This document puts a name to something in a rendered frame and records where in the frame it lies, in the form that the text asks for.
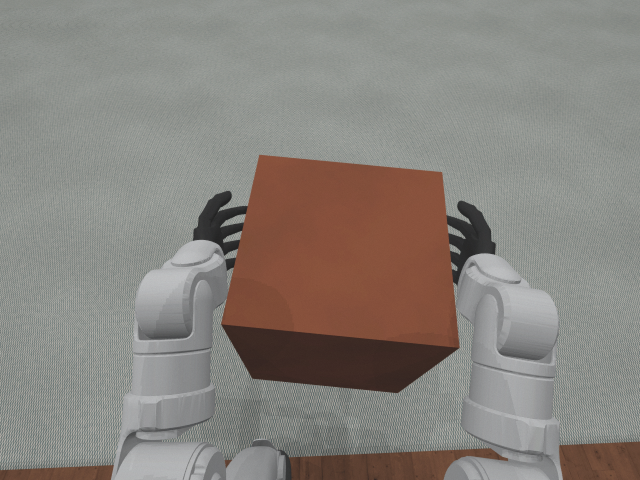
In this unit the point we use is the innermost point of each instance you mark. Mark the robot right upper arm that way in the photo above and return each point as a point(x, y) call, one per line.
point(477, 468)

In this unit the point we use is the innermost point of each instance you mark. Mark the robot left forearm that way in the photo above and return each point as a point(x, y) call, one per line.
point(173, 332)

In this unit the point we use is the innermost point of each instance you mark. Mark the robot right hand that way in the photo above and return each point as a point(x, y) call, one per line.
point(478, 237)

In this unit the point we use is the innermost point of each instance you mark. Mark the robot left shin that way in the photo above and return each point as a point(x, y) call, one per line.
point(263, 442)

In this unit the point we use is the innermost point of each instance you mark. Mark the robot left upper arm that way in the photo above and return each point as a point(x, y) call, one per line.
point(173, 461)

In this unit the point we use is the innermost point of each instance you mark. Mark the carton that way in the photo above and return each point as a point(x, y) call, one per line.
point(343, 275)

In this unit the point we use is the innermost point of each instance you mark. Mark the left robot thigh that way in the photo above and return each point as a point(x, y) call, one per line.
point(257, 463)

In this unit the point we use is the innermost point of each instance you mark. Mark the robot right forearm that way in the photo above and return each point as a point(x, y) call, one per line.
point(514, 349)

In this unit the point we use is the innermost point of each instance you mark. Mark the robot left hand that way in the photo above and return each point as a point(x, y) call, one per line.
point(210, 220)

